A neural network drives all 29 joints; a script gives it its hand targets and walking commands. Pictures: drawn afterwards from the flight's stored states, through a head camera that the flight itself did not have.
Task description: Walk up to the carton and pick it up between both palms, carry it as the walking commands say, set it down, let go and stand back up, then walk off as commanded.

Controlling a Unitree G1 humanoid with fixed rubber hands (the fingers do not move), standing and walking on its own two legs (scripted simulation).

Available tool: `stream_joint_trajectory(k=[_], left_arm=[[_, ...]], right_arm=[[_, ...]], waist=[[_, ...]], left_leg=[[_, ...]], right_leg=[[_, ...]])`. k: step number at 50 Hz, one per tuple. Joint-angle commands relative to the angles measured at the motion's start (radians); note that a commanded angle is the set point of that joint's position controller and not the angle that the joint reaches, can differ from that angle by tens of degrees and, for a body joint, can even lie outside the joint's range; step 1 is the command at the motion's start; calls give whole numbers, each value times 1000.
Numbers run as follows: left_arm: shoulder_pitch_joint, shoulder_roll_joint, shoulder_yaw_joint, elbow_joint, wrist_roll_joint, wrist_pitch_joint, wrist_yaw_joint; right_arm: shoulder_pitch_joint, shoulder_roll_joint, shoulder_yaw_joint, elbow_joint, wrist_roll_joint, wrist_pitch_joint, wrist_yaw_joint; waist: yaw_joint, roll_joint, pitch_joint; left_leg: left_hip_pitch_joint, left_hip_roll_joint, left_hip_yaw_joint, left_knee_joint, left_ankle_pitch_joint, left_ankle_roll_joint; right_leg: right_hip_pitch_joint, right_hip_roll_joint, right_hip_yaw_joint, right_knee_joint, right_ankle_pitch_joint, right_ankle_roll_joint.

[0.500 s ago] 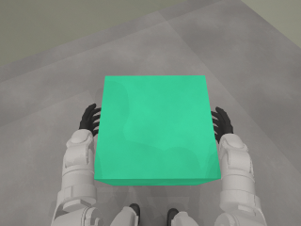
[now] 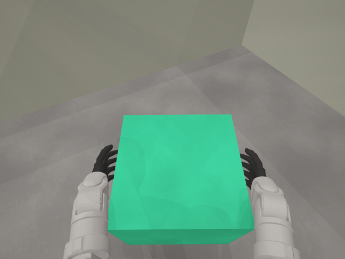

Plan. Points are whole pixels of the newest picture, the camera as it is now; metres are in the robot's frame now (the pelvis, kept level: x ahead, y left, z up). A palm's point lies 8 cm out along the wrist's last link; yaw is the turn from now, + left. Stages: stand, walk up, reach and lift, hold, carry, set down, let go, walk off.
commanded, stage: reach and lift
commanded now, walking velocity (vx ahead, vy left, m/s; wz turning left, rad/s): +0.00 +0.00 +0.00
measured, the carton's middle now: (177, 182) +0.34 +0.01 -0.07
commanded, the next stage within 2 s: hold in 1.36 s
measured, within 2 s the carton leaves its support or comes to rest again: neither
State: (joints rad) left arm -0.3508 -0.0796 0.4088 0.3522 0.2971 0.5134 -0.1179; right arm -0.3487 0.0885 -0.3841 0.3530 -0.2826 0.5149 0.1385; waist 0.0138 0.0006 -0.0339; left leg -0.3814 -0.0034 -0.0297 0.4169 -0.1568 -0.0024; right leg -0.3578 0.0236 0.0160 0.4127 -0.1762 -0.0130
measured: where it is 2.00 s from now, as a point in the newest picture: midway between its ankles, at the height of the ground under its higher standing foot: outside the picture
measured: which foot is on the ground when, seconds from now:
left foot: down 0.00-1.00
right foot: down 0.00-1.00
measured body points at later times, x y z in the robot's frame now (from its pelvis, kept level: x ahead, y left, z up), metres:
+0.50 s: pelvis +0.01 +0.00 +0.01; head -0.02 +0.00 +0.46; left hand +0.30 +0.21 +0.05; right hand +0.32 -0.17 +0.05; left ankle +0.03 +0.12 -0.74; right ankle +0.01 -0.11 -0.74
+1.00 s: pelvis +0.01 +0.01 +0.01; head -0.01 +0.01 +0.46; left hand +0.31 +0.20 +0.05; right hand +0.31 -0.18 +0.05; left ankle +0.03 +0.12 -0.74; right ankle +0.01 -0.11 -0.74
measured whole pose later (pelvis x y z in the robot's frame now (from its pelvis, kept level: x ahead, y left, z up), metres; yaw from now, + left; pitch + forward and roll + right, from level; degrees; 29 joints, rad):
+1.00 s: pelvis +0.01 +0.01 +0.01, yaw +0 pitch -5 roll +0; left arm -0.23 -0.07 0.30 0.19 0.26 0.71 -0.10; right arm -0.24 0.06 -0.27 0.19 -0.24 0.71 0.13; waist -0.02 0.01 0.02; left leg -0.06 -0.02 -0.03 0.29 -0.14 0.01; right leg -0.03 0.01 0.02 0.27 -0.16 0.00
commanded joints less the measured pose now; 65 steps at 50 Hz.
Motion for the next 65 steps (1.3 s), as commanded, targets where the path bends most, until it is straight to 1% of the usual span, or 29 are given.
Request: stream_joint_trajectory(k=[1, 14, 22, 25, 34, 46, 53, 65], left_arm=[[-468, -855, -603, -3, -208, -2, -237], [-393, -813, -660, -118, -262, 99, -214], [-377, -784, -697, -209, -293, 154, -198], [-378, -771, -695, -217, -292, 167, -193], [-399, -772, -686, -214, -283, 171, -184], [-382, -788, -690, -217, -281, 169, -182], [-355, -778, -700, -238, -284, 169, -181], [-307, -749, -725, -288, -292, 170, -180]], right_arm=[[-500, 845, 584, -17, 202, -8, 204], [-418, 818, 653, -128, 240, 88, 175], [-398, 783, 685, -201, 254, 139, 164], [-394, 765, 678, -210, 251, 151, 160], [-424, 748, 665, -219, 259, 155, 165], [-413, 750, 674, -228, 266, 153, 173], [-380, 746, 686, -248, 266, 154, 168], [-318, 740, 715, -299, 267, 160, 151]], waist=[[5, 1, -395], [3, 10, -245], [-9, 8, -171], [-18, 5, -150], [-25, 11, -169], [-31, 13, -202], [-34, 10, -200], [-34, 6, -188]], left_leg=[[269, -86, -34, -37, 203, 10], [368, -83, -31, -110, 209, 4], [391, -79, -25, -142, 161, 0], [383, -81, -23, -149, 139, 1], [378, -83, -28, -149, 121, 3], [395, -85, -38, -151, 177, 2], [404, -87, -39, -155, 212, 1], [409, -90, -34, -161, 217, 5]], right_leg=[[203, 69, 48, -61, 177, -2], [324, 56, 52, -138, 193, -4], [360, 50, 52, -168, 156, -10], [364, 51, 51, -173, 144, -10], [363, 59, 46, -163, 131, -9], [366, 66, 42, -161, 174, -3], [372, 67, 40, -167, 201, 2], [381, 66, 39, -173, 212, 6]])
